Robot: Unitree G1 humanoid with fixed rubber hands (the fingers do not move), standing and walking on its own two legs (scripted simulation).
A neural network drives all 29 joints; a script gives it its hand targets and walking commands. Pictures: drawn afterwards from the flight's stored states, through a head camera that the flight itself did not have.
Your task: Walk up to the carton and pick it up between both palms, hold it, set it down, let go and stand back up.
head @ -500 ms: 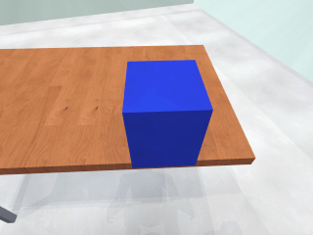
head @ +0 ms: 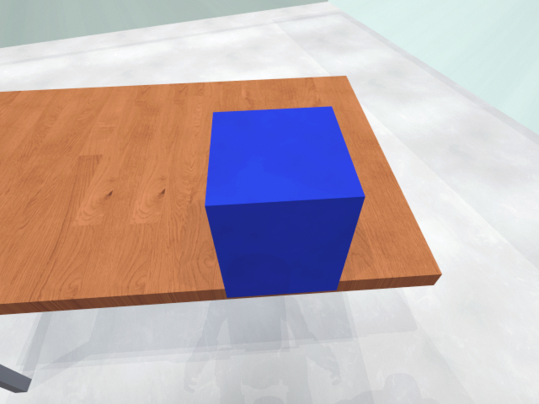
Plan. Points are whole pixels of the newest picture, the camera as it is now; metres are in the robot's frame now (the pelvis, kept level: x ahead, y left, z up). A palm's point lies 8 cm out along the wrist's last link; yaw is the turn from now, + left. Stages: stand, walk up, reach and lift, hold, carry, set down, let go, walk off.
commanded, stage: walk up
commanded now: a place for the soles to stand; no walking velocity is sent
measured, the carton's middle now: (277, 205) +0.43 +0.00 +0.05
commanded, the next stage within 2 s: reach and lift in 0.76 s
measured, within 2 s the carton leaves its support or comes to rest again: neither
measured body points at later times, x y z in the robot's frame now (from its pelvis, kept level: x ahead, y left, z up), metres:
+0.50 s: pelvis -0.01 +0.01 +0.00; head +0.00 +0.01 +0.45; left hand +0.04 +0.27 -0.14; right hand -0.01 -0.25 -0.15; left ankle -0.01 +0.12 -0.74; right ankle +0.00 -0.11 -0.74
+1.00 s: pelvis -0.03 +0.00 -0.03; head +0.03 +0.00 +0.41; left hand +0.21 +0.25 -0.12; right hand +0.14 -0.29 -0.14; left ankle -0.01 +0.12 -0.74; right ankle +0.00 -0.11 -0.74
